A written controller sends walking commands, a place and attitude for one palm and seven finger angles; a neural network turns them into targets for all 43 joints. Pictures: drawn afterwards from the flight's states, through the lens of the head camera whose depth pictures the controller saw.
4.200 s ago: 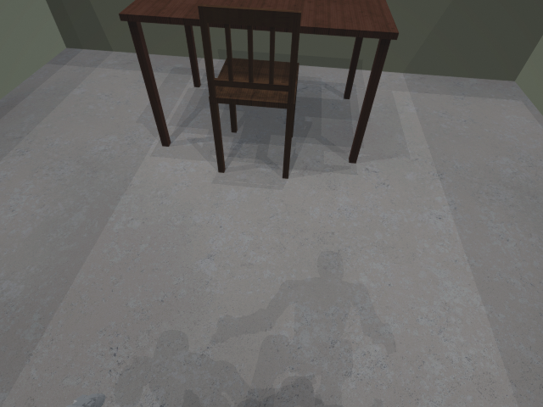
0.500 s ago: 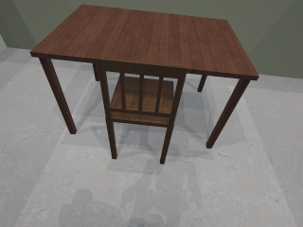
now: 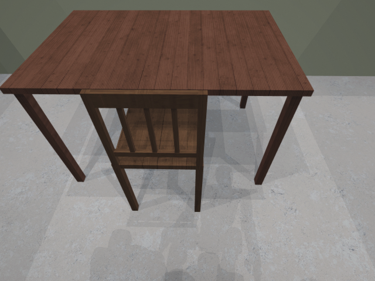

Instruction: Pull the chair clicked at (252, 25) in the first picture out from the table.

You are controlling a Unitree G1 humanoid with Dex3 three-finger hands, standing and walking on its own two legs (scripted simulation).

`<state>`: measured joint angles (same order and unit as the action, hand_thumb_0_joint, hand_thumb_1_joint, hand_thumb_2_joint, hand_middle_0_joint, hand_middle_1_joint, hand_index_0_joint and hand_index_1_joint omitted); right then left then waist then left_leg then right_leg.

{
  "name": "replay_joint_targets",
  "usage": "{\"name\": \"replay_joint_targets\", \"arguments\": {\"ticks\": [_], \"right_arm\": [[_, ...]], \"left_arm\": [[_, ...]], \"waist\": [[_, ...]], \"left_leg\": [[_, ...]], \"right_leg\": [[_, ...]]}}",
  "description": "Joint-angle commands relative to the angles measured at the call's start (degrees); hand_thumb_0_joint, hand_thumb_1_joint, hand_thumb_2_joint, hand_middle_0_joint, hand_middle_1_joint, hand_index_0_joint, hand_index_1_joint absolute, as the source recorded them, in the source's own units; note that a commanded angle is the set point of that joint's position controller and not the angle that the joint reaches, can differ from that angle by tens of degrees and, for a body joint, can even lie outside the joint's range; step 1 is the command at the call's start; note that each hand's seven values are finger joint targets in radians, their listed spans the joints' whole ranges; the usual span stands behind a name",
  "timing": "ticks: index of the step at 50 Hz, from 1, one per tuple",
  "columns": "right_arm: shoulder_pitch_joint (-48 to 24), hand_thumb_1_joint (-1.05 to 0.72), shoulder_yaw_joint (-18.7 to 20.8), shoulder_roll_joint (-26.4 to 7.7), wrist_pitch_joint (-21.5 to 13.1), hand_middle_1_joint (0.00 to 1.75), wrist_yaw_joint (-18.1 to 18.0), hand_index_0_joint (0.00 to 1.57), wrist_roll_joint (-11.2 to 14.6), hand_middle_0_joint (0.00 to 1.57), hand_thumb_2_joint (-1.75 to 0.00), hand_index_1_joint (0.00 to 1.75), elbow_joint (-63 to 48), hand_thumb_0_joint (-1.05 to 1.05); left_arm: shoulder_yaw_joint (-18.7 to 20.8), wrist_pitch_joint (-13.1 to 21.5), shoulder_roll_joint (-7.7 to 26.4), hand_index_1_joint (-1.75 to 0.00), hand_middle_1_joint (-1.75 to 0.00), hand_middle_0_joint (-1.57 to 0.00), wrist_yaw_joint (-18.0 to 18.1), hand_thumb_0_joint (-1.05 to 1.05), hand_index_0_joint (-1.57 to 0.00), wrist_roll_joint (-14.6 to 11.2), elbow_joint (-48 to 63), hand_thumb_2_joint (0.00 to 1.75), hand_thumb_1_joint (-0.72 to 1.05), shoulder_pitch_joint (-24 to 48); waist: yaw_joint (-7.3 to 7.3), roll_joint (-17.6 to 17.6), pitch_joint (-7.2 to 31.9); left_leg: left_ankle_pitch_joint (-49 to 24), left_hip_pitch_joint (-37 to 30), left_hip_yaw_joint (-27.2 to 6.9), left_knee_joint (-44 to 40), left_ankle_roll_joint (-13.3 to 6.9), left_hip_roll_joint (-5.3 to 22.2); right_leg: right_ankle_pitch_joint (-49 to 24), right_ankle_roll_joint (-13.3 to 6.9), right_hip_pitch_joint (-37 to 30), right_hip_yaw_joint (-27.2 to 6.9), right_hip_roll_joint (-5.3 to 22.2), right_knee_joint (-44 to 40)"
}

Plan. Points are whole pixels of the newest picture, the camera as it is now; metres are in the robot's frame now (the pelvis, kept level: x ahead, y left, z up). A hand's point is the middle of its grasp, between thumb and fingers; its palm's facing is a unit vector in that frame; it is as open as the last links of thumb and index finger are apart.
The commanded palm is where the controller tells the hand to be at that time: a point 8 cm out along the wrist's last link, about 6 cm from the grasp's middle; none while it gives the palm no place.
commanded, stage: take the last steps up to it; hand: left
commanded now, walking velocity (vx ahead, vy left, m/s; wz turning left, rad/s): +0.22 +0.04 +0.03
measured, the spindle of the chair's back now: (151, 131) +0.61 +0.16 -0.11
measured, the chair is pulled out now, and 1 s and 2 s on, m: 0.00 0.00 0.00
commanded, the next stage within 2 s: come to a stop and stand still in 0.20 s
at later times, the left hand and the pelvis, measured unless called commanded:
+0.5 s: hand out of the picture +0.14 +0.20 -0.18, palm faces +0.07 -0.98 -0.19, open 7.3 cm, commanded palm none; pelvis +0.13 +0.02 +0.00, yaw +0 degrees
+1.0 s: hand out of the picture +0.15 +0.21 -0.16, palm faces +0.08 -0.96 -0.25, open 7.3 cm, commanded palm none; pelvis +0.09 +0.01 +0.00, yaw +0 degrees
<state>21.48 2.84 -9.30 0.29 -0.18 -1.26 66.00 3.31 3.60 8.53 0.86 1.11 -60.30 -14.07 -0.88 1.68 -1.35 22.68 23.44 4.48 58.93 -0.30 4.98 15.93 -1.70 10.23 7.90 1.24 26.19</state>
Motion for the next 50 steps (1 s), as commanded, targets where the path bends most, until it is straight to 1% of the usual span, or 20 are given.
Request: {"name": "replay_joint_targets", "arguments": {"ticks": [1, 8, 10, 11, 12, 13, 14, 16, 19, 21, 26, 28, 29, 31, 32, 35, 39, 45, 47, 50], "right_arm": [[-2.3, -0.9, 0.4, -0.3, -1.8, 0.3, 0.7, 0.2, 0.0, 0.2, -0.9, 0.3, -5.8, 0.0], [-8.4, -0.9, 0.0, -1.9, -2.7, 0.3, 1.3, 0.2, 0.1, 0.2, -0.9, 0.3, -9.0, 0.0], [-2.7, -0.9, 0.2, -3.5, -3.2, 0.3, 0.7, 0.2, -0.2, 0.2, -0.9, 0.3, -7.2, 0.0], [2.7, -0.9, 0.8, -6.7, -3.6, 0.3, 0.2, 0.2, -0.6, 0.2, -0.9, 0.3, -5.9, 0.0], [6.4, -0.9, 1.9, -12.5, -3.7, 0.3, -0.5, 0.2, -1.1, 0.2, -0.9, 0.3, -5.8, 0.0], [7.6, -0.9, 1.8, -13.6, -2.8, 0.3, -0.8, 0.2, -0.4, 0.2, -0.9, 0.3, -6.2, 0.0], [3.7, -0.9, 1.6, -12.3, -2.9, 0.3, -1.2, 0.2, -0.2, 0.2, -0.9, 0.3, -6.6, 0.0], [-4.6, -0.9, 0.0, -6.6, -3.1, 0.3, -1.6, 0.2, 0.0, 0.2, -0.9, 0.3, -8.8, 0.0], [-9.6, -0.9, -1.6, -4.7, -3.4, 0.3, -2.3, 0.2, 0.4, 0.2, -0.9, 0.3, -8.9, 0.0], [-9.5, -0.9, -1.1, -5.4, -2.7, 0.3, -2.6, 0.2, 0.4, 0.2, -0.9, 0.3, -8.4, 0.0], [-9.9, -0.9, 0.5, -7.6, -0.7, 0.3, -2.4, 0.2, 0.5, 0.2, -0.9, 0.3, -7.6, 0.0], [-10.5, -0.9, 1.0, -7.7, -0.1, 0.3, -2.2, 0.2, 0.6, 0.2, -0.9, 0.3, -8.0, 0.0], [-10.3, -0.9, 1.0, -6.6, 0.2, 0.3, -2.0, 0.2, 0.7, 0.2, -0.9, 0.3, -8.3, 0.0], [-7.9, -0.9, 1.0, -3.6, 1.2, 0.3, -1.4, 0.2, 1.1, 0.2, -0.9, 0.3, -8.6, 0.0], [-8.8, -0.9, 1.1, -3.6, 2.1, 0.3, -1.4, 0.2, 0.8, 0.2, -0.9, 0.3, -9.1, 0.0], [-8.0, -0.9, 1.5, -4.3, 2.7, 0.3, -1.5, 0.2, 0.9, 0.2, -0.9, 0.3, -8.3, 0.0], [-9.0, -0.9, 1.6, -5.4, 2.9, 0.3, -1.1, 0.2, 0.5, 0.2, -0.9, 0.3, -9.3, 0.0], [-9.1, -0.9, 1.0, -4.5, 2.2, 0.3, -0.4, 0.2, 0.8, 0.2, -0.9, 0.3, -9.9, 0.0], [-6.8, -0.9, 0.5, -4.2, 1.5, 0.3, -0.3, 0.2, 0.7, 0.2, -0.9, 0.3, -9.3, 0.0], [0.0, -0.9, -0.3, -3.5, 0.5, 0.3, -0.8, 0.2, 0.5, 0.2, -0.9, 0.3, -6.0, 0.0]], "left_arm": [[0.1, 0.6, 6.2, -0.3, -0.3, -0.2, 0.4, 0.0, -0.2, 0.3, -0.1, 0.9, 0.9, -6.0], [0.6, 0.1, 8.2, -0.3, -0.3, -0.2, 0.4, 0.0, -0.2, 0.2, -1.4, 0.9, 0.9, -7.3], [0.6, -0.4, 7.6, -0.3, -0.3, -0.2, 0.4, 0.0, -0.2, 0.1, -1.6, 0.9, 0.9, -7.1], [0.3, -0.6, 6.4, -0.3, -0.3, -0.2, 0.3, 0.0, -0.2, -0.2, -1.3, 0.9, 0.9, -7.4], [0.0, -0.8, 3.4, -0.3, -0.3, -0.2, 0.0, 0.0, -0.2, -0.8, -0.3, 0.9, 0.9, -9.9], [-0.1, -0.6, 3.8, -0.3, -0.3, -0.2, 0.1, 0.0, -0.2, -0.3, 1.2, 0.9, 0.9, -8.4], [0.0, -1.1, 3.6, -0.3, -0.3, -0.2, 0.2, 0.0, -0.2, 0.0, 1.2, 0.9, 0.9, -6.6], [0.0, -1.7, 3.6, -0.3, -0.3, -0.2, -0.1, 0.0, -0.2, 0.1, 0.1, 0.9, 0.9, -5.0], [-1.3, -3.7, 0.9, -0.3, -0.3, -0.2, 0.7, 0.0, -0.2, -0.6, -2.3, 0.9, 0.9, -9.7], [-1.6, -4.5, 1.3, -0.3, -0.3, -0.2, 1.2, 0.0, -0.2, -0.5, -2.3, 0.9, 0.9, -9.6], [-1.1, -5.1, 3.6, -0.3, -0.3, -0.2, 1.5, 0.0, -0.2, 0.0, -0.2, 0.9, 0.9, -7.4], [-0.6, -4.8, 5.0, -0.3, -0.3, -0.2, 1.6, 0.0, -0.2, 0.1, 0.2, 0.9, 0.9, -8.1], [-0.3, -4.4, 6.7, -0.3, -0.3, -0.2, 1.7, 0.0, -0.2, 0.3, 0.7, 0.9, 0.9, -7.3], [0.3, -3.7, 11.5, -0.3, -0.3, -0.2, 1.6, 0.0, -0.2, 0.4, 1.9, 0.9, 0.9, -4.3], [0.6, -3.4, 12.4, -0.3, -0.3, -0.2, 1.6, 0.0, -0.2, 0.2, 2.2, 0.9, 0.9, -4.5], [0.7, -3.6, 11.1, -0.3, -0.3, -0.2, 2.1, 0.0, -0.2, 0.2, 3.3, 0.9, 0.9, -0.7], [1.4, -3.5, 11.4, -0.3, -0.3, -0.2, 2.3, 0.0, -0.2, 0.3, 4.1, 0.9, 0.9, -1.8], [2.0, -4.0, 12.6, -0.3, -0.3, -0.2, 1.7, 0.0, -0.2, 0.8, 4.6, 0.9, 0.9, -1.4], [2.1, -4.2, 13.0, -0.3, -0.3, -0.2, 1.5, 0.0, -0.2, 0.9, 4.6, 0.9, 0.9, -0.2], [1.0, -4.6, 10.3, -0.3, -0.3, -0.2, 1.0, 0.0, -0.2, 0.0, 3.8, 0.9, 0.9, 2.1]], "waist": [[0.02, -7.8, -4.3], [0.89, -9.1, -4.3], [-1.91, -5.7, -2.0], [-4.02, 1.1, 1.7], [-3.94, 14.7, 6.1], [-4.04, 13.4, 6.0], [-3.27, 13.7, 4.6], [-0.36, 5.0, -2.2], [3.13, 2.7, 1.3], [2.7, 2.3, 2.8], [2.22, 5.4, 1.0], [2.93, 4.6, 1.4], [2.54, 1.1, 1.2], [0.57, -11.1, 1.9], [1.98, -14.8, 2.7], [1.05, -7.8, 3.0], [2.85, -10.0, 4.4], [4.31, -12.3, 5.1], [3.28, -12.1, 4.4], [0.12, -9.4, 2.9]], "left_leg": [[-4.7, 7.2, -0.3, -4.5, 0.7, 2.0], [-9.7, -2.0, 1.9, -21.7, -0.7, -1.3], [-14.4, -13.4, 2.7, -29.0, -1.2, -3.0], [-20.7, -22.0, -1.8, -31.7, -2.7, 0.6], [-28.5, -30.2, -18.4, -36.0, -8.6, 14.1], [-24.8, -25.9, -24.9, -41.4, -12.8, 18.3], [-16.0, -22.1, -25.0, -44.5, -12.7, 18.1], [-17.1, -11.3, -18.1, -46.3, -11.1, 14.6], [-39.8, -9.0, -7.0, -43.9, -8.7, 10.6], [-44.9, -11.0, -6.1, -42.2, -9.2, 11.2], [-40.2, -11.1, -6.2, -38.8, -8.1, 10.5], [-34.1, -10.8, -5.5, -34.8, -5.5, 8.2], [-27.4, -9.8, -3.9, -31.6, -2.9, 4.8], [-4.8, -7.3, 1.3, -22.2, 1.5, -3.5], [7.9, -6.0, -0.7, -14.9, 1.7, -4.6], [7.5, -1.1, -5.6, -0.7, 1.9, -4.5], [4.8, 2.4, -6.3, 1.8, 3.5, -4.5], [4.5, -3.8, -3.7, -14.9, 2.7, -4.4], [2.3, -7.7, -2.7, -22.7, 1.8, -4.7], [-6.0, -22.3, -1.9, -38.8, 0.7, -4.7]], "right_leg": [[-17.5, -8.1, -0.2, -9.7, 15.3, -14.9], [-20.1, -6.3, -1.5, -7.5, 13.1, -10.4], [-21.3, -4.5, 1.1, -5.5, 10.4, -0.9], [-16.6, -2.7, 4.7, -3.4, 7.0, 9.8], [6.1, -0.1, 15.3, 1.2, 0.0, 24.6], [20.7, -0.7, 17.2, -2.1, -1.9, 35.8], [18.7, -0.9, 20.5, -5.5, 0.2, 41.7], [10.6, 0.2, 19.5, -8.1, 4.1, 41.3], [6.1, 2.9, 8.9, -8.0, 4.2, 28.0], [6.6, 3.5, 6.4, -6.9, 3.5, 21.0], [1.0, 3.1, 4.1, -5.1, 2.1, 10.4], [-7.1, 2.6, 1.6, -6.1, 2.4, 3.4], [-16.8, 1.5, 1.5, -10.5, 4.7, 0.0], [-33.9, -5.1, 2.3, -21.6, 16.8, -4.5], [-40.2, -8.5, 2.7, -23.9, 19.8, -6.8], [-44.0, -11.0, -0.5, -19.4, 18.5, -4.4], [-41.0, -10.0, -5.5, -17.9, 17.5, -4.4], [-15.2, -8.9, -4.2, -19.6, 15.5, -9.8], [-6.2, -7.8, -1.3, -19.9, 14.2, -11.2], [12.3, -1.7, 10.6, -15.2, 7.8, -10.3]]}}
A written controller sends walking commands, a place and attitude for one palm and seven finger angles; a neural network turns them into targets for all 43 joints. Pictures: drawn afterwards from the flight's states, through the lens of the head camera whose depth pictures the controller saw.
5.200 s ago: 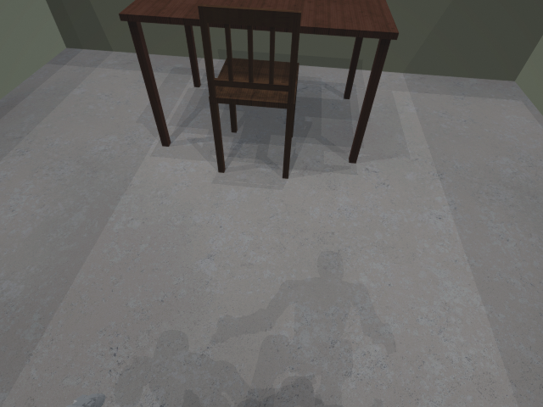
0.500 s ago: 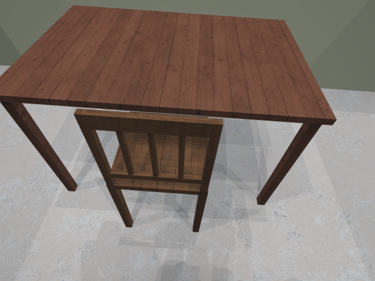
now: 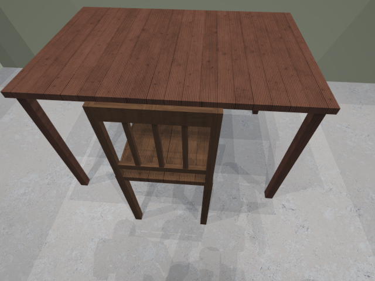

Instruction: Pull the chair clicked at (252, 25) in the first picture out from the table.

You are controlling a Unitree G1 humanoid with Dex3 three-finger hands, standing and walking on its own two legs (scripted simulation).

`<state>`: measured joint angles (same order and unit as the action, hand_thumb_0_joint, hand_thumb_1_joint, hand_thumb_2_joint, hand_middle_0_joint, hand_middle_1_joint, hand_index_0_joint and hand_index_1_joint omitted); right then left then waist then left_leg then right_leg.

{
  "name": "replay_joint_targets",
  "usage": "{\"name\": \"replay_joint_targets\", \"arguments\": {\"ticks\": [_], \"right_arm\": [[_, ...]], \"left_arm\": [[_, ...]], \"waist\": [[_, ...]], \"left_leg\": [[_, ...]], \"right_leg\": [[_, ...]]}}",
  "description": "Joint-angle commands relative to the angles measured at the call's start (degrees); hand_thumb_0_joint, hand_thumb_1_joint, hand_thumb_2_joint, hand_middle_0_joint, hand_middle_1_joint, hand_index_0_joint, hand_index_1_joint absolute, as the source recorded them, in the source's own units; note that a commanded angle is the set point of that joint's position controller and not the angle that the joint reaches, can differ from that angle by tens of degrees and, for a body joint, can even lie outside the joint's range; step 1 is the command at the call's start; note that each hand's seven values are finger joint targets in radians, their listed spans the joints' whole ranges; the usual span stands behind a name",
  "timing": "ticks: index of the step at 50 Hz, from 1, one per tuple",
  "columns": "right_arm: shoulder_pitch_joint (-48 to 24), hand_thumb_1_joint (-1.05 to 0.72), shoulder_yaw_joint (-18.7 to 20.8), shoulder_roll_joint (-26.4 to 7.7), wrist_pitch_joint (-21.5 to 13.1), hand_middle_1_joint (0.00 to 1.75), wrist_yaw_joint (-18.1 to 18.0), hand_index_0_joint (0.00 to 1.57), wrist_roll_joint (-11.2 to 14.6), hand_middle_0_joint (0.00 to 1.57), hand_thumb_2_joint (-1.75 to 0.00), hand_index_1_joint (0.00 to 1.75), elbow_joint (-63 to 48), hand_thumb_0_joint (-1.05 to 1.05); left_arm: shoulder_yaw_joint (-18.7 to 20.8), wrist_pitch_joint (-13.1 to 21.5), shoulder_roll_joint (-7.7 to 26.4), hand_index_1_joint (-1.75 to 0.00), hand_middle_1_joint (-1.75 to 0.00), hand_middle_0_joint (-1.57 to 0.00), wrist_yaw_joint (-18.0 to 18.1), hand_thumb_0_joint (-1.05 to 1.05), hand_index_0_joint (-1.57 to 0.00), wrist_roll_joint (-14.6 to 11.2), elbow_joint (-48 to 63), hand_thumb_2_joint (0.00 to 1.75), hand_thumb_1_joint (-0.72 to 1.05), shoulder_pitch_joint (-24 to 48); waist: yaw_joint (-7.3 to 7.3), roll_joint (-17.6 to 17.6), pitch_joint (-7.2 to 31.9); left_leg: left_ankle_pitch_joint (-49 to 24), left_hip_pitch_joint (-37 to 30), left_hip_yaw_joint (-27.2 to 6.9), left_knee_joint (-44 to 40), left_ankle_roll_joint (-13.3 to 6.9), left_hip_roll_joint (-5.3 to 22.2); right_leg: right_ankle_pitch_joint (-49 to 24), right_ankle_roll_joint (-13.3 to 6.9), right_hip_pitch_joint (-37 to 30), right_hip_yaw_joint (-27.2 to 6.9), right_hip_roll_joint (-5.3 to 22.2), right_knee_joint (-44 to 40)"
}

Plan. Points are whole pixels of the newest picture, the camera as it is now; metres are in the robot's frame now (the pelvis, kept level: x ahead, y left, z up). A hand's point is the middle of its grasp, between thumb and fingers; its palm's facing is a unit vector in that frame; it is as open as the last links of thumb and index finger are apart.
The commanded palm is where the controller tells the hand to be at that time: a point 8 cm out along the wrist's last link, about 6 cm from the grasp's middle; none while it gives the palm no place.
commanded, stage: come to a stop and stand still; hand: left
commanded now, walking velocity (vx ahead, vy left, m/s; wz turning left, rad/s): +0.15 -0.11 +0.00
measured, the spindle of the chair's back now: (158, 146) +0.52 +0.15 -0.11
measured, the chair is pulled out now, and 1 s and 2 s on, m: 0.00 0.00 0.00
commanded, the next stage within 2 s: look again from close up in 0.26 s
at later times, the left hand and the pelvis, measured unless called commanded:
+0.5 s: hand out of the picture +0.00 +0.17 -0.18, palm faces -0.01 -0.98 -0.20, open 7.3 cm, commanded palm none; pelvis -0.01 +0.00 -0.01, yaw -1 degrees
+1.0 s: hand out of the picture +0.01 +0.17 -0.17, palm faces +0.02 -0.98 -0.21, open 7.3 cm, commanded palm none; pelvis +0.01 -0.01 +0.00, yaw -1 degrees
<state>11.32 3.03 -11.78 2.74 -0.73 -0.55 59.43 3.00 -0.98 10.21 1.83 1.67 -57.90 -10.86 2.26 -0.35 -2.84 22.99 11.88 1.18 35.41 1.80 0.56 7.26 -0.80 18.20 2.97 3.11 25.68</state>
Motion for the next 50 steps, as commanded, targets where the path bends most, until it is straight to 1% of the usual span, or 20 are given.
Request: {"name": "replay_joint_targets", "arguments": {"ticks": [1, 2, 3, 4, 5, 7, 12, 15, 17, 18, 19, 20, 21, 22, 24, 25, 27, 29, 33, 50], "right_arm": [[11.5, -0.9, -0.3, -3.2, -2.3, 0.3, -0.3, 0.2, -0.9, 0.2, -0.9, 0.3, 0.6, 0.0], [9.9, -0.9, -0.1, -6.2, -2.5, 0.3, -0.4, 0.2, -1.5, 0.2, -0.9, 0.3, -0.1, 0.0], [6.0, -0.9, -0.1, -7.7, -2.6, 0.3, -0.6, 0.2, -1.6, 0.2, -0.9, 0.3, -1.3, 0.0], [3.3, -0.9, -0.3, -6.9, -2.8, 0.3, -0.9, 0.2, -1.4, 0.2, -0.9, 0.3, -1.6, 0.0], [2.7, -0.9, -0.6, -6.2, -3.1, 0.3, -1.2, 0.2, -1.2, 0.2, -0.9, 0.3, -1.7, 0.0], [3.4, -0.9, -0.8, -5.4, -3.7, 0.3, -1.6, 0.2, -1.0, 0.2, -0.9, 0.3, -1.1, 0.0], [10.5, -0.9, -0.9, -4.1, -4.4, 0.3, -2.3, 0.2, -1.0, 0.2, -0.9, 0.3, 2.1, 0.0], [10.6, -0.9, -0.5, -4.2, -4.0, 0.3, -2.5, 0.2, -0.8, 0.2, -0.9, 0.3, 3.4, 0.0], [10.8, -0.9, -0.5, -3.6, -4.0, 0.3, -2.5, 0.2, -0.3, 0.2, -0.9, 0.3, 4.2, 0.0], [2.2, -0.9, -0.9, -4.0, -5.2, 0.3, -1.4, 0.2, 0.7, 0.2, -0.9, 0.3, 0.5, 0.0], [5.7, -0.9, -1.7, 1.2, -4.2, 0.3, -0.6, 0.2, -0.2, 0.2, -0.9, 0.3, -1.8, 0.0], [6.5, -0.9, -2.1, 1.9, -3.0, 0.3, 0.3, 0.2, -1.0, 0.2, -0.9, 0.3, -1.4, 0.0], [7.8, -0.9, -1.7, 0.9, -3.0, 0.3, 0.5, 0.2, -0.9, 0.2, -0.9, 0.3, -1.4, 0.0], [8.2, -0.9, -1.7, 0.7, -3.2, 0.3, 0.5, 0.2, -0.8, 0.2, -0.9, 0.3, -1.4, 0.0], [9.5, -0.9, -2.5, 3.0, -4.3, 0.3, -0.2, 0.2, -0.3, 0.2, -0.9, 0.3, -0.6, 0.0], [11.2, -0.9, -2.6, 3.7, -4.7, 0.3, -0.4, 0.2, -0.2, 0.2, -0.9, 0.3, 1.0, 0.0], [11.7, -0.9, -2.5, 0.3, -5.2, 0.3, -0.9, 0.2, -0.5, 0.2, -0.9, 0.3, 1.9, 0.0], [9.8, -0.9, -2.7, -0.3, -5.0, 0.3, -1.3, 0.2, -0.4, 0.2, -0.9, 0.3, 1.9, 0.0], [8.9, -0.9, -3.0, -0.4, -4.8, 0.3, -1.5, 0.2, -0.3, 0.2, -0.9, 0.3, 2.5, 0.0], [7.6, -0.9, -3.4, -0.9, -4.8, 0.3, -1.5, 0.2, -0.1, 0.2, -0.9, 0.3, 4.9, 0.0]], "left_arm": [[0.7, -0.3, 5.9, -0.3, -0.3, -0.2, -0.1, 0.0, -0.2, -0.9, 1.6, 0.9, 0.9, -0.7], [0.1, -0.5, 3.3, -0.3, -0.3, -0.2, -0.4, 0.0, -0.2, -1.2, 2.1, 0.9, 0.9, -1.1], [0.1, -0.6, 3.3, -0.3, -0.3, -0.2, -0.7, 0.0, -0.2, -0.7, 2.1, 0.9, 0.9, 0.2], [0.4, -0.8, 3.7, -0.3, -0.3, -0.2, -0.8, 0.0, -0.2, 0.0, 1.2, 0.9, 0.9, 0.2], [0.6, -0.7, 4.2, -0.3, -0.3, -0.2, -1.2, 0.0, -0.2, 0.0, 0.9, 0.9, 0.9, -1.5], [0.6, -0.1, 3.7, -0.3, -0.3, -0.2, -1.6, 0.0, -0.2, -0.1, -0.8, 0.9, 0.9, -4.4], [-0.5, 0.7, 2.2, -0.3, -0.3, -0.2, -1.5, 0.0, -0.2, -0.7, -0.9, 0.9, 0.9, -2.2], [-0.7, 0.9, 1.3, -0.3, -0.3, -0.2, -1.1, 0.0, -0.2, -1.3, -2.0, 0.9, 0.9, -4.3], [-0.7, 1.5, 1.4, -0.3, -0.3, -0.2, -0.7, 0.0, -0.2, -1.2, -4.3, 0.9, 0.9, -9.0], [-1.3, 2.8, 4.0, -0.3, -0.3, -0.2, 2.0, 0.0, -0.2, -0.5, -7.9, 0.9, 0.9, -14.9], [-1.8, 3.4, 6.5, -0.3, -0.3, -0.2, 1.3, 0.0, -0.2, -0.6, -5.6, 0.9, 0.9, -12.2], [-1.6, 4.1, 7.1, -0.3, -0.3, -0.2, 0.7, 0.0, -0.2, -0.5, -4.5, 0.9, 0.9, -11.6], [-1.3, 4.4, 6.0, -0.3, -0.3, -0.2, 0.9, 0.0, -0.2, -0.5, -3.6, 0.9, 0.9, -10.2], [-1.3, 4.6, 4.4, -0.3, -0.3, -0.2, 1.2, 0.0, -0.2, -0.6, -3.0, 0.9, 0.9, -8.9], [-1.4, 4.8, 3.9, -0.3, -0.3, -0.2, 1.4, 0.0, -0.2, -0.5, -2.8, 0.9, 0.9, -7.8], [-1.5, 4.7, 4.0, -0.3, -0.3, -0.2, 1.3, 0.0, -0.2, -0.9, -3.2, 0.9, 0.9, -7.6], [-1.9, 3.9, 2.3, -0.3, -0.3, -0.2, 0.9, 0.0, -0.2, -1.3, -3.7, 0.9, 0.9, -9.3], [-2.1, 3.1, 2.1, -0.3, -0.3, -0.2, 0.8, 0.0, -0.2, -0.9, -3.9, 0.9, 0.9, -9.2], [-2.4, 3.3, 2.4, -0.3, -0.3, -0.2, 0.6, 0.0, -0.2, -1.1, -4.4, 0.9, 0.9, -9.8], [-2.4, 3.5, 3.8, -0.3, -0.3, -0.2, 0.6, 0.0, -0.2, -1.1, -4.0, 0.9, 0.9, -10.5]], "waist": [[-3.65, 0.5, 1.9], [-3.01, 9.0, -1.3], [-2.74, 12.9, -4.2], [-2.26, 14.8, -6.4], [-1.35, 12.3, -6.7], [-0.86, 8.0, -6.3], [-4.0, 9.4, -2.5], [-3.38, 9.1, 0.0], [-1.6, 6.0, 2.4], [2.07, 3.4, -0.6], [-2.25, -4.1, -0.9], [-1.44, -8.3, 2.2], [-2.63, -13.8, 2.8], [-3.53, -12.2, 2.8], [-4.39, -3.1, 6.1], [-4.73, -0.4, 6.4], [-3.24, 4.8, 3.9], [-2.72, 6.6, -0.8], [-2.85, -0.3, -1.4], [-2.38, -0.3, -0.6]], "left_leg": [[0.8, -6.9, -5.8, -20.6, -3.1, 4.9], [12.5, 1.8, -15.2, -27.5, -5.8, 12.5], [19.7, 8.8, -21.6, -32.5, -8.1, 16.5], [18.0, 11.0, -21.1, -33.9, -8.6, 16.3], [13.7, 9.8, -20.1, -32.8, -9.5, 15.8], [3.0, 3.3, -14.1, -29.4, -9.5, 13.6], [-24.8, -6.9, -10.6, -22.7, -10.6, 13.8], [-35.0, -7.2, -10.2, -17.6, -10.5, 13.5], [-31.3, -4.7, -7.8, -13.0, -7.2, 10.3], [-23.0, 1.8, -1.3, -0.9, -2.9, 8.1], [-0.1, 6.1, 0.0, -0.4, -1.8, 1.8], [2.9, 7.5, 1.7, 5.0, -2.0, 1.0], [2.7, 9.6, 0.2, 9.2, -2.5, 1.4], [1.2, 9.8, -0.3, 10.2, -2.8, 2.1], [-1.2, 3.6, 0.7, -1.8, -2.1, 1.9], [-8.3, -0.4, 1.0, -8.2, -1.9, 1.6], [-22.4, -0.8, -3.1, -9.6, -3.8, 6.2], [-22.3, 1.8, -4.3, -10.2, -4.4, 6.7], [-18.2, 0.5, -3.5, -11.0, -3.9, 5.3], [-17.7, -1.6, -2.5, -13.8, -3.5, 4.8]], "right_leg": [[22.6, -0.4, 5.6, -7.4, 2.4, -4.7], [16.7, 1.2, 4.2, -2.5, -1.4, 3.2], [14.5, 1.8, 3.4, -0.3, -2.7, 10.5], [14.3, 1.7, 3.6, -2.3, -2.1, 17.1], [14.5, 1.3, 5.2, -3.4, -2.2, 21.7], [13.0, 1.7, 9.4, -3.4, -1.9, 25.7], [16.1, 2.3, 7.8, -1.7, -0.9, 17.4], [14.5, 1.7, 0.1, -0.6, -1.8, 7.1], [2.2, 1.6, -8.9, -0.4, -1.6, -4.8], [-11.2, 0.1, -7.4, -7.9, 4.4, -6.8], [4.5, -2.9, -5.2, -13.4, 8.7, -9.9], [11.3, -5.3, -7.0, -15.8, 9.9, -12.1], [7.4, -6.4, -7.7, -16.0, 9.3, -11.9], [-3.3, -7.6, -8.5, -14.1, 9.2, -9.9], [-21.6, -8.3, -11.9, -9.8, 8.3, -3.0], [-20.9, -6.6, -11.3, -7.8, 6.9, -0.1], [-8.7, -3.0, -8.4, -5.6, 2.1, 2.0], [-1.6, -2.5, -6.6, -5.1, 1.0, 1.2], [-4.5, -2.4, -6.4, -6.4, 2.2, -1.0], [-9.7, -2.2, -9.1, -6.9, 3.3, -3.1]]}}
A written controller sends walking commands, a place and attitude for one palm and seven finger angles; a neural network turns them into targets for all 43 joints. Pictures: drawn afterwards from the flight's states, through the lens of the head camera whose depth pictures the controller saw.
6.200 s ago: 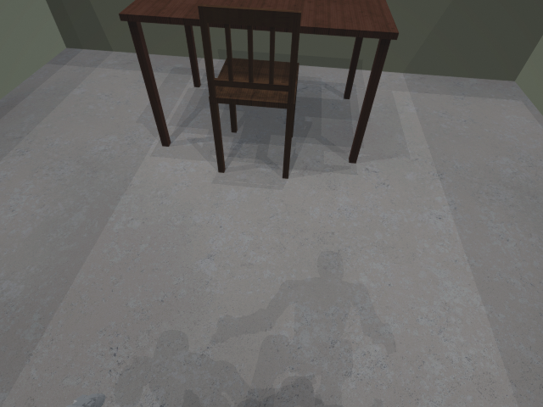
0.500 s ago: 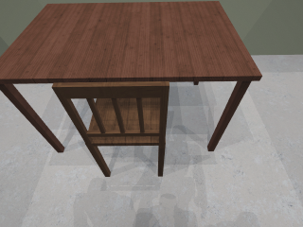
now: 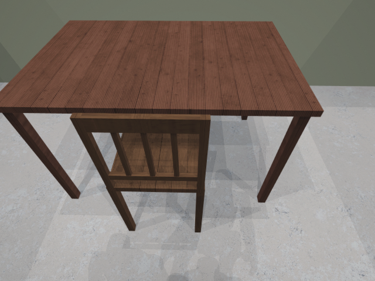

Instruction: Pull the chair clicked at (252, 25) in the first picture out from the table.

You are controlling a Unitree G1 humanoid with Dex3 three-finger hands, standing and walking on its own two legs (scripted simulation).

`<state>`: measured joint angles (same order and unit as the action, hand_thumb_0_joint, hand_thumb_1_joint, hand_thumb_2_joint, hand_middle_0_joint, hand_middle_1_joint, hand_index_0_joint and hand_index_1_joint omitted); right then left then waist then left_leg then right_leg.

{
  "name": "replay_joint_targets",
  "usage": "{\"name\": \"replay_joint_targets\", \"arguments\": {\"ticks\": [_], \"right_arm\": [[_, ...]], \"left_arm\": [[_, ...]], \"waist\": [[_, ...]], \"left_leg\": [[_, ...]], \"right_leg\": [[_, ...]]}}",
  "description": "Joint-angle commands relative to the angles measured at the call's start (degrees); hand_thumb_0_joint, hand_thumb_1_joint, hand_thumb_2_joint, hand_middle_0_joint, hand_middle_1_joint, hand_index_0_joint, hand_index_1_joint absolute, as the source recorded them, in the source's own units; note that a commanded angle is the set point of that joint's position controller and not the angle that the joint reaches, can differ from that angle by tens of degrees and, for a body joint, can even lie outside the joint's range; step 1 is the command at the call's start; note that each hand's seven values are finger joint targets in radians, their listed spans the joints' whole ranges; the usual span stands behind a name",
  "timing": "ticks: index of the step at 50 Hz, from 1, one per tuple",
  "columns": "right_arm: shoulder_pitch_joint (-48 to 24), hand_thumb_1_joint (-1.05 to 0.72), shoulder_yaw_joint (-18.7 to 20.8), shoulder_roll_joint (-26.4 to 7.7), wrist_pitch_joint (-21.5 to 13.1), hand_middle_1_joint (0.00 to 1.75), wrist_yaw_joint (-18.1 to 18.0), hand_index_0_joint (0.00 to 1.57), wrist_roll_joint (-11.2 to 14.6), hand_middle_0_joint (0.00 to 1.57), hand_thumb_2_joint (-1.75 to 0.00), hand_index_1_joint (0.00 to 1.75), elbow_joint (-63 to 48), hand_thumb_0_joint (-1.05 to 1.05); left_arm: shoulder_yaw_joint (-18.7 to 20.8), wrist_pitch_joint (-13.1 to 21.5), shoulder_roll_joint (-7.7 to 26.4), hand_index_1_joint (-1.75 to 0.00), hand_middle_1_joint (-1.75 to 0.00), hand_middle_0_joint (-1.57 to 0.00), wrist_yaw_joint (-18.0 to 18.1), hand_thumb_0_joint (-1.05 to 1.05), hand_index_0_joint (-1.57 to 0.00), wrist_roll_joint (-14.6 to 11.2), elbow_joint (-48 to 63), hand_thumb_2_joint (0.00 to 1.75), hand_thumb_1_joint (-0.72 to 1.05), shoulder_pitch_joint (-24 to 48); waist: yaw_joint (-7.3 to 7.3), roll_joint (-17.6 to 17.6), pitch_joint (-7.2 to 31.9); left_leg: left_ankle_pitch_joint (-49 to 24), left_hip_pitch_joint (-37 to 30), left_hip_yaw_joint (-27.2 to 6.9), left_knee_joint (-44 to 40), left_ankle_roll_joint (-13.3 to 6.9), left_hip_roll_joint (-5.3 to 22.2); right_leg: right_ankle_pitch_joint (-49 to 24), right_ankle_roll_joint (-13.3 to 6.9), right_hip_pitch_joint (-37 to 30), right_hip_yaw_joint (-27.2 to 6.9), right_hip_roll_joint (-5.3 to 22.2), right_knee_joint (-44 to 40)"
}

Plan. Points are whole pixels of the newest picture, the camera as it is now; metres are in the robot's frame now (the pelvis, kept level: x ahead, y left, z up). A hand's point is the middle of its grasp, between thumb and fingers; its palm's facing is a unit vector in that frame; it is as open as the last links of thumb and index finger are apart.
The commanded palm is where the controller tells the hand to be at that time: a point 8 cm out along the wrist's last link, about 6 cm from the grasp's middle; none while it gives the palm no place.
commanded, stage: look again from close up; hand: left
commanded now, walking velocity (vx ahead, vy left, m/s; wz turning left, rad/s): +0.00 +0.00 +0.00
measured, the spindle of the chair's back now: (148, 154) +0.51 +0.16 -0.11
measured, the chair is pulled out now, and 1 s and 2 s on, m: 0.00 0.00 0.00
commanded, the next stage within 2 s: shuffle to correct the standing spot in 0.84 s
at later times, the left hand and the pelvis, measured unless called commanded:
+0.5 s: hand out of the picture -0.01 +0.17 -0.17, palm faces +0.04 -0.98 -0.19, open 7.3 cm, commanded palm none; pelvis +0.00 +0.00 +0.00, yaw +0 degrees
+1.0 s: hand out of the picture -0.02 +0.17 -0.17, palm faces +0.05 -0.98 -0.18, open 7.3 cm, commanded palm none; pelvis -0.01 +0.01 +0.00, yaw +0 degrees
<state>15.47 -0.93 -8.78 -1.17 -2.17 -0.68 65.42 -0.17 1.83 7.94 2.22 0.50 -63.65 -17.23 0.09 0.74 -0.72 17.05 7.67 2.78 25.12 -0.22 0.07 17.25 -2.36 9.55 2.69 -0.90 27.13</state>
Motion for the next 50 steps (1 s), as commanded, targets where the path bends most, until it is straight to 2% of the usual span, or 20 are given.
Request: {"name": "replay_joint_targets", "arguments": {"ticks": [1, 2, 3, 5, 8, 10, 14, 15, 24, 25, 30, 33, 35, 38, 41, 44, 47, 48, 50], "right_arm": [[3.5, -0.9, 0.6, -4.2, -0.8, 0.3, -0.1, 0.2, 0.0, 0.2, -0.9, 0.3, -1.2, 0.0], [3.7, -0.9, 0.6, -4.1, -0.9, 0.3, -0.1, 0.2, 0.0, 0.2, -0.9, 0.3, -1.1, 0.0], [3.8, -0.9, 0.6, -4.1, -0.8, 0.3, -0.1, 0.2, 0.0, 0.2, -0.9, 0.3, -0.9, 0.0], [3.6, -0.9, 0.5, -3.7, -0.8, 0.3, -0.1, 0.2, 0.1, 0.2, -0.9, 0.3, -0.7, 0.0], [4.0, -0.9, 0.5, -3.8, -0.9, 0.3, -0.1, 0.2, 0.0, 0.2, -0.9, 0.3, -0.6, 0.0], [4.1, -0.9, 0.5, -3.4, -0.9, 0.3, -0.2, 0.2, 0.1, 0.2, -0.9, 0.3, -0.4, 0.0], [4.4, -0.9, 0.6, -3.7, -0.8, 0.3, -0.2, 0.2, 0.0, 0.2, -0.9, 0.3, -0.3, 0.0], [4.3, -0.9, 0.5, -3.2, -0.8, 0.3, -0.2, 0.2, 0.1, 0.2, -0.9, 0.3, -0.2, 0.0], [4.8, -0.9, 0.5, -3.5, -0.9, 0.3, -0.2, 0.2, 0.0, 0.2, -0.9, 0.3, -0.1, 0.0], [4.6, -0.9, 0.5, -3.0, -0.9, 0.3, -0.2, 0.2, 0.1, 0.2, -0.9, 0.3, 0.0, 0.0], [4.6, -0.9, 0.4, -3.0, -0.8, 0.3, -0.2, 0.2, 0.1, 0.2, -0.9, 0.3, 0.1, 0.0], [4.8, -0.9, 0.5, -3.3, -0.9, 0.3, -0.2, 0.2, 0.0, 0.2, -0.9, 0.3, 0.1, 0.0], [4.7, -0.9, 0.5, -3.0, -1.0, 0.3, -0.2, 0.2, 0.1, 0.2, -0.9, 0.3, 0.0, 0.0], [4.9, -0.9, 0.5, -3.3, -1.0, 0.3, -0.2, 0.2, 0.0, 0.2, -0.9, 0.3, 0.0, 0.0], [5.0, -0.9, 0.5, -3.1, -1.0, 0.3, -0.3, 0.2, 0.1, 0.2, -0.9, 0.3, 0.0, 0.0], [5.2, -0.9, 0.4, -3.2, -1.1, 0.3, -0.3, 0.2, 0.0, 0.2, -0.9, 0.3, 0.1, 0.0], [5.0, -0.9, 0.4, -3.0, -1.0, 0.3, -0.3, 0.2, 0.1, 0.2, -0.9, 0.3, 0.1, 0.0], [5.4, -0.9, 0.5, -3.1, -0.9, 0.3, -0.2, 0.2, 0.0, 0.2, -0.9, 0.3, 0.3, 0.0], [5.7, -0.9, 0.7, -3.2, -0.4, 0.3, 0.1, 0.2, -0.2, 0.2, -0.9, 0.3, 0.2, 0.0]], "left_arm": [[0.8, 0.6, 6.0, -0.3, -0.3, -0.2, 0.3, 0.0, -0.2, 0.0, 1.7, 0.9, 0.9, -4.1], [0.8, 0.6, 6.0, -0.3, -0.3, -0.2, 0.3, 0.0, -0.2, 0.0, 1.7, 0.9, 0.9, -4.3], [0.8, 0.6, 6.1, -0.3, -0.3, -0.2, 0.3, 0.0, -0.2, 0.0, 1.7, 0.9, 0.9, -4.1], [0.8, 0.5, 5.8, -0.3, -0.3, -0.2, 0.3, 0.0, -0.2, 0.1, 1.6, 0.9, 0.9, -4.2], [0.8, 0.5, 5.8, -0.3, -0.3, -0.2, 0.3, 0.0, -0.2, 0.0, 1.5, 0.9, 0.9, -4.4], [0.8, 0.6, 5.6, -0.3, -0.3, -0.2, 0.3, 0.0, -0.2, 0.1, 1.4, 0.9, 0.9, -4.6], [0.7, 0.5, 5.4, -0.3, -0.3, -0.2, 0.3, 0.0, -0.2, 0.0, 1.2, 0.9, 0.9, -4.6], [0.7, 0.5, 5.3, -0.3, -0.3, -0.2, 0.3, 0.0, -0.2, 0.1, 1.3, 0.9, 0.9, -4.7], [0.7, 0.4, 5.1, -0.3, -0.3, -0.2, 0.3, 0.0, -0.2, 0.0, 1.1, 0.9, 0.9, -5.0], [0.7, 0.4, 5.0, -0.3, -0.3, -0.2, 0.3, 0.0, -0.2, 0.1, 1.1, 0.9, 0.9, -4.9], [0.7, 0.3, 4.8, -0.3, -0.3, -0.2, 0.3, 0.0, -0.2, 0.1, 1.0, 0.9, 0.9, -4.9], [0.7, 0.3, 4.9, -0.3, -0.3, -0.2, 0.3, 0.0, -0.2, 0.1, 0.9, 0.9, 0.9, -5.0], [0.7, 0.4, 4.9, -0.3, -0.3, -0.2, 0.2, 0.0, -0.2, 0.2, 1.0, 0.9, 0.9, -5.1], [0.8, 0.4, 4.9, -0.3, -0.3, -0.2, 0.3, 0.0, -0.2, 0.1, 0.9, 0.9, 0.9, -5.2], [0.8, 0.3, 4.8, -0.3, -0.3, -0.2, 0.3, 0.0, -0.2, 0.1, 0.9, 0.9, 0.9, -5.0], [0.8, 0.2, 4.6, -0.3, -0.3, -0.2, 0.3, 0.0, -0.2, 0.1, 0.8, 0.9, 0.9, -5.2], [0.7, 0.2, 4.6, -0.3, -0.3, -0.2, 0.2, 0.0, -0.2, 0.1, 0.7, 0.9, 0.9, -5.2], [0.8, 0.2, 4.4, -0.3, -0.3, -0.2, 0.2, 0.0, -0.2, 0.2, 0.6, 0.9, 0.9, -5.9], [1.3, 0.0, 5.1, -0.3, -0.3, -0.2, 0.0, 0.0, -0.2, 0.5, 0.7, 0.9, 0.9, -6.4]], "waist": [[-0.36, -1.1, -2.8], [-0.32, -0.3, -1.9], [-0.4, -1.0, -2.0], [-0.14, -1.4, -3.3], [-0.15, -0.2, -2.3], [-0.06, -1.8, -2.9], [-0.24, -0.7, -2.5], [-0.12, -1.7, -3.3], [-0.09, -0.6, -2.5], [-0.04, -1.5, -3.6], [0.09, -0.9, -4.3], [0.07, -0.4, -3.4], [0.11, -1.6, -3.5], [0.07, -0.8, -2.3], [0.0, -0.4, -3.7], [0.08, -0.7, -2.9], [0.12, -0.6, -4.1], [0.33, -0.3, -3.1], [0.66, -2.6, -4.5]], "left_leg": [[-11.6, 2.5, -4.3, -3.5, -1.4, 5.2], [-12.2, 2.0, -4.2, -3.5, -1.4, 5.3], [-12.1, 2.1, -4.3, -3.6, -1.4, 5.4], [-11.3, 2.7, -4.2, -4.1, -1.5, 5.4], [-11.7, 2.3, -4.4, -4.1, -1.5, 5.4], [-11.4, 2.5, -4.2, -4.2, -1.5, 5.5], [-11.5, 2.0, -4.4, -4.3, -1.5, 5.5], [-11.3, 2.4, -4.3, -4.6, -1.6, 5.5], [-12.2, 1.9, -4.6, -4.9, -1.6, 5.6], [-11.6, 2.4, -4.6, -5.2, -1.7, 5.6], [-10.6, 2.6, -4.8, -5.7, -1.7, 5.6], [-11.3, 2.3, -4.9, -5.6, -1.7, 5.5], [-11.8, 2.3, -4.8, -5.6, -1.8, 5.6], [-12.6, 1.7, -5.0, -5.3, -1.7, 5.6], [-12.4, 2.5, -5.1, -5.6, -1.7, 5.5], [-12.9, 2.0, -5.3, -5.8, -1.8, 5.5], [-11.7, 2.6, -5.5, -6.1, -1.8, 5.4], [-9.1, 2.4, -5.0, -5.5, -1.9, 5.2], [-1.7, 4.8, -4.1, -3.9, -2.2, 4.2]], "right_leg": [[-19.6, -0.7, -0.2, -7.0, 7.3, -4.5], [-20.0, -0.7, -0.7, -6.9, 7.5, -4.5], [-19.6, -0.7, -0.7, -6.8, 7.3, -4.4], [-18.3, -0.6, -0.2, -6.5, 7.2, -5.0], [-18.2, -0.7, -0.5, -6.8, 7.3, -4.8], [-18.2, -0.5, -0.4, -6.5, 7.1, -5.1], [-17.8, -0.6, -0.1, -6.7, 7.3, -5.0], [-17.6, -0.5, 0.1, -6.6, 7.0, -5.4], [-17.1, -0.5, -0.2, -6.5, 7.2, -5.2], [-16.6, -0.4, 0.2, -6.4, 7.0, -5.5], [-14.2, -0.3, 0.8, -6.3, 6.8, -5.9], [-14.3, -0.3, 0.5, -6.3, 7.0, -5.6], [-15.4, -0.2, 0.3, -6.1, 7.0, -5.8], [-16.0, -0.3, -0.1, -6.2, 7.2, -5.5], [-15.5, -0.3, 0.2, -6.0, 7.1, -5.5], [-14.9, -0.2, -0.1, -5.9, 7.1, -5.4], [-13.6, -0.2, 0.6, -5.9, 7.1, -5.9], [-10.8, -0.4, 0.1, -6.0, 7.2, -5.9], [-1.7, -1.2, 0.4, -6.7, 7.4, -6.3]]}}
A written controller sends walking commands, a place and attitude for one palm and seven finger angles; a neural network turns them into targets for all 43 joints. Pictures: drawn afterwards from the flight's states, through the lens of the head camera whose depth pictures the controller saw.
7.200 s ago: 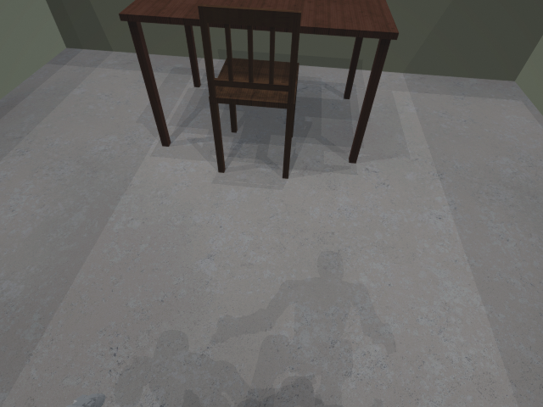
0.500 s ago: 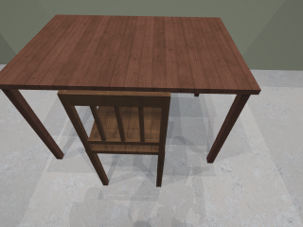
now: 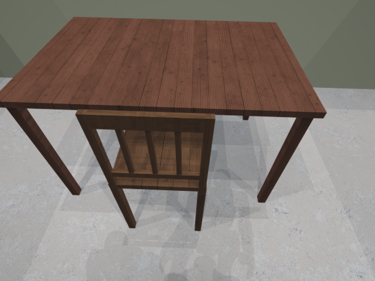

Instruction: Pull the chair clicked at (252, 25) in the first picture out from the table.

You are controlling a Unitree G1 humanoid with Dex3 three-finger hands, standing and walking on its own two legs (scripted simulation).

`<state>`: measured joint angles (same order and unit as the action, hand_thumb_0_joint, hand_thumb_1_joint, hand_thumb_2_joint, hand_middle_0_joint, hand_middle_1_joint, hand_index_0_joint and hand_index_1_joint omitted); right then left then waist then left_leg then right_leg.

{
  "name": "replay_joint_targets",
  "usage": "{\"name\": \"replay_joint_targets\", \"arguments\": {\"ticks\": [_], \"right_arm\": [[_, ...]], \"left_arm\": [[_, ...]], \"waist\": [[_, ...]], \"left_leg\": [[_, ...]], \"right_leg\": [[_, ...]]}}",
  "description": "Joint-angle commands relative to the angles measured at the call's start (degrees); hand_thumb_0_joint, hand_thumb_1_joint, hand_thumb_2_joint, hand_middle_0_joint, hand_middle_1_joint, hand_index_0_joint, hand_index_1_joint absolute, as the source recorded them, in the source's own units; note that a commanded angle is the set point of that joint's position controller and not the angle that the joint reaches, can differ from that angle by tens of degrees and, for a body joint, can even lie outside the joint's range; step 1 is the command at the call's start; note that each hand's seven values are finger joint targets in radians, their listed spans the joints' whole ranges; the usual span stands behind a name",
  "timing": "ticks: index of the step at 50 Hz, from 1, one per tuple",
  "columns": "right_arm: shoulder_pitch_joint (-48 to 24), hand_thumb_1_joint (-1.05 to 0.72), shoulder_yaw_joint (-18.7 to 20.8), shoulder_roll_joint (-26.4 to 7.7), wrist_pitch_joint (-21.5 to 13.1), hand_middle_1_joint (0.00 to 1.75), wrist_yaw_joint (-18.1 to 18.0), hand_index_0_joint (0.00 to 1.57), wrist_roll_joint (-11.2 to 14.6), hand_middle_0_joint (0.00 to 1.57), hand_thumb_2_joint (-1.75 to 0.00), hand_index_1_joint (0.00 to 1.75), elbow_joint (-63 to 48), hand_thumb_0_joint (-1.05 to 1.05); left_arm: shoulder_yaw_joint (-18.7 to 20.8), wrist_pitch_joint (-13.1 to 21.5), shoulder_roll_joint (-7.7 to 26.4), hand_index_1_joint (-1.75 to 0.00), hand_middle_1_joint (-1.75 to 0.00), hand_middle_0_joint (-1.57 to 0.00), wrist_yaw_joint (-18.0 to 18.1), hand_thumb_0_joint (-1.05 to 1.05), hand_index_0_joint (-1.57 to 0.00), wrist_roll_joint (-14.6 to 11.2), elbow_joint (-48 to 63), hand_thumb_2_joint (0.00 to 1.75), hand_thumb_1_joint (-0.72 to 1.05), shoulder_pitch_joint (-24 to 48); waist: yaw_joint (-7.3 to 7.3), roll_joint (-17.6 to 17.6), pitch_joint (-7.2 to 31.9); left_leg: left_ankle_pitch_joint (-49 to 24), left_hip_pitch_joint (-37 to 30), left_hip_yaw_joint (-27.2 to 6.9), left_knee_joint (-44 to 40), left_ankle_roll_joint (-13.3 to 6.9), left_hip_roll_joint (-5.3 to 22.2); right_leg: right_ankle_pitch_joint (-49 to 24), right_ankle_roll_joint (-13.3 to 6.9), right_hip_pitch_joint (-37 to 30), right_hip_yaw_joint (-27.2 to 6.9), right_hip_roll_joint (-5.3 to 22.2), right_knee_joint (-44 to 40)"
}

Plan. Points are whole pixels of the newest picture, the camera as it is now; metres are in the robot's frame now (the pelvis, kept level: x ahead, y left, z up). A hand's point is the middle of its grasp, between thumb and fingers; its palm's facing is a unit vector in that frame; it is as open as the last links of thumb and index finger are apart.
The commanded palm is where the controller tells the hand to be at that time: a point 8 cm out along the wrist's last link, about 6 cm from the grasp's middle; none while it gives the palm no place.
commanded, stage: shuffle to correct the standing spot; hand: left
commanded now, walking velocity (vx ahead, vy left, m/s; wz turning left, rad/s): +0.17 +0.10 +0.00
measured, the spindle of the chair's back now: (152, 152) +0.52 +0.15 -0.11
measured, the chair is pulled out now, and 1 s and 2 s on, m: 0.00 0.00 0.00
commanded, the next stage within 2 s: come to a stop and stand still in 0.30 s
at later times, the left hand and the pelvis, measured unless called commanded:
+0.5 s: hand out of the picture +0.11 +0.21 -0.17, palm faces +0.04 -0.98 -0.22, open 7.2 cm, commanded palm none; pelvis +0.07 +0.03 +0.00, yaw +1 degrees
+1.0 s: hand out of the picture +0.11 +0.24 -0.18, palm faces +0.07 -0.97 -0.23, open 7.3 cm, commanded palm none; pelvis +0.07 +0.05 -0.02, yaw +1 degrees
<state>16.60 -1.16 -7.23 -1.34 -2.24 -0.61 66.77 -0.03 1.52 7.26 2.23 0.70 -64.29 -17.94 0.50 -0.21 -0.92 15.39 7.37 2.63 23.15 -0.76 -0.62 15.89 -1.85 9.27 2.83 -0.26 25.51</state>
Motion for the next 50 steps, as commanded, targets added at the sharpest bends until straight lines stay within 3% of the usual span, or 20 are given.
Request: {"name": "replay_joint_targets", "arguments": {"ticks": [1, 6, 8, 10, 12, 13, 15, 18, 24, 26, 28, 30, 32, 35, 42, 43, 44, 45, 47, 50], "right_arm": [[4.5, -0.9, 1.1, -4.9, 0.1, 0.3, 0.4, 0.2, -0.4, 0.2, -0.9, 0.3, -1.7, 0.0], [3.2, -0.9, 1.5, -3.7, 0.4, 0.3, 0.9, 0.2, -0.8, 0.2, -0.9, 0.3, -4.4, 0.0], [4.3, -0.9, 1.5, -3.1, -0.2, 0.3, 1.0, 0.2, -0.8, 0.2, -0.9, 0.3, -4.7, 0.0], [9.6, -0.9, 1.6, -3.2, -0.9, 0.3, 0.9, 0.2, -0.7, 0.2, -0.9, 0.3, -2.8, 0.0], [17.1, -0.9, 2.4, -8.2, -1.5, 0.3, 0.3, 0.2, -1.2, 0.2, -0.9, 0.3, -0.6, 0.0], [19.7, -0.9, 2.1, -8.0, -1.6, 0.3, -0.3, 0.2, -1.3, 0.2, -0.9, 0.3, -0.3, 0.0], [17.5, -0.9, 1.5, -6.4, -2.2, 0.3, -0.5, 0.2, -1.1, 0.2, -0.9, 0.3, -1.6, 0.0], [13.7, -0.9, 1.4, -6.6, -3.0, 0.3, -0.5, 0.2, -1.1, 0.2, -0.9, 0.3, -2.8, 0.0], [12.7, -0.9, 1.5, -6.9, -2.5, 0.3, -0.8, 0.2, -1.4, 0.2, -0.9, 0.3, -2.3, 0.0], [10.6, -0.9, 1.8, -8.1, -2.1, 0.3, -0.8, 0.2, -0.7, 0.2, -0.9, 0.3, -2.7, 0.0], [9.7, -0.9, 3.2, -10.0, -1.9, 0.3, -0.4, 0.2, 0.4, 0.2, -0.9, 0.3, -3.9, 0.0], [14.7, -0.9, 3.9, -5.2, -0.7, 0.3, -0.3, 0.2, 0.7, 0.2, -0.9, 0.3, -5.1, 0.0], [9.0, -0.9, 3.9, -3.1, 1.2, 0.3, -0.6, 0.2, 0.6, 0.2, -0.9, 0.3, -6.5, 0.0], [7.5, -0.9, 4.1, -2.2, 3.0, 0.3, 0.3, 0.2, -0.1, 0.2, -0.9, 0.3, -6.6, 0.0], [7.7, -0.9, 4.0, -2.6, 2.5, 0.3, 1.5, 0.2, -0.3, 0.2, -0.9, 0.3, -9.5, 0.0], [7.8, -0.9, 5.4, -9.2, 1.7, 0.3, 1.5, 0.2, 0.2, 0.2, -0.9, 0.3, -12.8, 0.0], [4.5, -0.9, 4.6, -6.2, 1.1, 0.3, 1.6, 0.2, -0.3, 0.2, -0.9, 0.3, -15.7, 0.0], [0.6, -0.9, 4.7, -10.6, 1.0, 0.3, 1.5, 0.2, -1.2, 0.2, -0.9, 0.3, -17.8, 0.0], [-6.6, -0.9, 5.2, -13.0, 1.7, 0.3, 1.4, 0.2, -1.5, 0.2, -0.9, 0.3, -21.3, 0.0], [-7.1, -0.9, 4.8, -13.6, 1.8, 0.3, 1.5, 0.2, -1.5, 0.2, -0.9, 0.3, -21.2, 0.0]], "left_arm": [[1.4, 0.1, 6.1, -0.3, -0.3, -0.2, -0.1, 0.0, -0.2, 0.4, 1.5, 0.9, 0.9, -5.8], [3.4, 0.0, 8.6, -0.3, -0.3, -0.2, -0.1, 0.0, -0.2, 0.5, 2.3, 0.9, 0.9, -9.0], [3.8, 0.3, 8.4, -0.3, -0.3, -0.2, -0.1, 0.0, -0.2, 0.6, 3.0, 0.9, 0.9, -8.1], [3.6, 0.1, 6.8, -0.3, -0.3, -0.2, -0.4, 0.0, -0.2, 0.7, 3.8, 0.9, 0.9, -5.2], [2.7, 0.0, 3.4, -0.3, -0.3, -0.2, -0.8, 0.0, -0.2, 0.9, 5.5, 0.9, 0.9, -1.6], [2.5, 0.3, 3.7, -0.3, -0.3, -0.2, -0.8, 0.0, -0.2, 1.0, 7.1, 0.9, 0.9, 1.8], [2.7, 0.6, 3.7, -0.3, -0.3, -0.2, -1.2, 0.0, -0.2, 0.8, 7.5, 0.9, 0.9, 3.6], [2.6, 0.0, 2.1, -0.3, -0.3, -0.2, -2.0, 0.0, -0.2, 0.7, 7.3, 0.9, 0.9, 3.2], [2.2, -0.5, 1.5, -0.3, -0.3, -0.2, -1.4, 0.0, -0.2, 0.3, 9.7, 0.9, 0.9, 7.2], [2.6, 0.1, 3.2, -0.3, -0.3, -0.2, -0.7, 0.0, -0.2, 0.2, 8.5, 0.9, 0.9, 1.5], [3.9, 1.2, 10.0, -0.3, -0.3, -0.2, -0.1, 0.0, -0.2, 0.4, 6.8, 0.9, 0.9, -4.3], [4.8, 0.9, 15.0, -0.3, -0.3, -0.2, 0.6, 0.0, -0.2, 0.4, 6.7, 0.9, 0.9, -7.5], [4.6, 0.5, 13.2, -0.3, -0.3, -0.2, 0.9, 0.0, -0.2, 0.4, 8.1, 0.9, 0.9, -2.4], [4.5, -0.8, 11.4, -0.3, -0.3, -0.2, 1.1, 0.0, -0.2, 1.0, 10.8, 0.9, 0.9, 5.6], [5.3, -2.9, 13.4, -0.3, -0.3, -0.2, 0.2, 0.0, -0.2, 1.5, 13.1, 0.9, 0.9, 7.0], [4.3, -2.1, 14.3, -0.3, -0.3, -0.2, 2.2, 0.0, -0.2, 1.0, 12.9, 0.9, 0.9, 6.2], [3.5, -2.5, 12.6, -0.3, -0.3, -0.2, 2.0, 0.0, -0.2, 0.5, 14.8, 0.9, 0.9, 5.7], [2.4, -3.0, 9.1, -0.3, -0.3, -0.2, 1.2, 0.0, -0.2, 0.0, 14.8, 0.9, 0.9, 4.5], [2.4, -4.0, 8.0, -0.3, -0.3, -0.2, 0.0, 0.0, -0.2, 1.3, 13.8, 0.9, 0.9, 2.6], [2.0, -3.6, 7.0, -0.3, -0.3, -0.2, -1.3, 0.0, -0.2, 1.4, 12.0, 0.9, 0.9, -2.1]], "waist": [[0.4, -1.6, -6.0], [1.41, -7.9, -8.6], [0.34, -5.1, -7.4], [-1.93, -0.3, -6.7], [-4.6, 17.0, -6.3], [-5.74, 15.8, -8.0], [-4.17, 4.8, -7.1], [-2.11, 5.7, -4.4], [-1.61, 6.5, -4.9], [1.65, 4.5, -1.6], [3.72, 0.3, 2.7], [2.09, -7.9, 7.6], [1.7, -12.1, 5.9], [-0.88, -7.1, 2.2], [-1.81, -9.3, 2.4], [-4.81, 3.0, 14.0], [-2.93, 8.3, 11.7], [-1.3, 17.9, 6.4], [0.34, 15.8, -5.9], [1.23, 7.6, -9.8]], "left_leg": [[3.6, 7.4, -3.4, -0.7, -1.5, 3.9], [7.9, 15.7, 0.6, 12.7, -0.8, 1.9], [7.1, 12.4, 0.8, 9.8, -0.8, 2.7], [1.3, 2.7, -0.1, 1.7, -1.6, 2.9], [-9.3, -5.9, -17.2, -7.2, -8.8, 15.2], [-19.2, -9.0, -23.1, -9.4, -13.4, 19.3], [-28.7, -9.2, -21.0, -6.4, -16.6, 20.7], [-31.7, -8.2, -12.3, -7.5, -13.8, 15.7], [-45.3, -4.8, -5.3, -3.8, -9.8, 13.9], [-50.8, -3.2, -4.1, 1.9, -6.7, 12.4], [-37.9, 1.1, -3.7, 10.3, -3.0, 8.3], [17.1, 13.9, -0.8, 30.0, 0.7, -2.7], [22.9, 14.1, -5.5, 40.9, 1.2, 0.5], [17.4, 12.7, -3.2, 38.6, 2.2, 1.6], [5.1, 2.4, 2.3, 14.4, 1.9, -0.5], [4.7, 1.1, 4.6, 8.1, 2.3, 1.4], [4.2, 2.8, 1.0, -0.7, 1.6, 2.5], [9.2, 8.3, -7.7, -5.0, -1.4, 10.3], [24.4, 24.4, -13.6, -10.9, -4.8, 12.6], [24.6, 25.3, -11.7, -10.9, -5.4, 12.2]], "right_leg": [[5.3, -2.4, 1.6, -8.6, 7.5, -5.7], [13.2, -8.3, 1.1, -19.9, 15.9, -12.8], [4.9, -9.1, 2.4, -17.4, 16.4, -9.6], [1.5, -5.9, 7.8, -7.7, 9.5, -0.8], [10.6, -1.2, 19.7, 4.5, 0.1, 20.2], [18.4, -1.3, 28.1, 2.6, 0.0, 31.6], [16.1, -1.9, 31.3, -0.7, 3.8, 40.3], [9.3, -0.5, 29.3, 0.6, 4.3, 40.2], [5.0, -0.6, 19.0, 1.8, 2.9, 21.2], [-4.7, -0.3, 8.1, 1.5, 1.7, 10.0], [-26.4, -1.3, -5.3, -1.4, 5.3, 2.3], [-72.7, -13.0, -14.5, -18.6, 25.1, 5.6], [-59.1, -16.7, -3.1, -21.3, 26.5, 0.8], [-36.6, -12.6, 8.5, -12.8, 20.8, -2.4], [3.7, -6.6, 17.4, -12.5, 14.4, -5.9], [-11.1, -4.4, 3.3, -13.4, 14.7, 0.9], [2.2, -2.9, 5.9, -8.5, 10.1, 7.7], [9.0, 0.3, 10.5, -0.9, 3.9, 12.0], [5.5, 0.7, 9.0, 0.9, 0.3, 17.7], [2.6, 1.0, 9.0, 0.2, -0.4, 19.2]]}}
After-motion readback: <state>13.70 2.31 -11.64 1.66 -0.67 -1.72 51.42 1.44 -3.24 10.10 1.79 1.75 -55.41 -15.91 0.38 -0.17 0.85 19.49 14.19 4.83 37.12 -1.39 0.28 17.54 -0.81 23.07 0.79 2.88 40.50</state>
